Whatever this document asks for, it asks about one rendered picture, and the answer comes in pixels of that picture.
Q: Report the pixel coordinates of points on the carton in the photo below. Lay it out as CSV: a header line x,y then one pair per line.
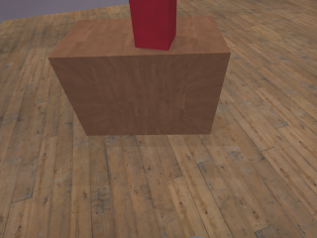
x,y
154,23

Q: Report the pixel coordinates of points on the pedestal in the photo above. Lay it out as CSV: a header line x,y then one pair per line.
x,y
116,89

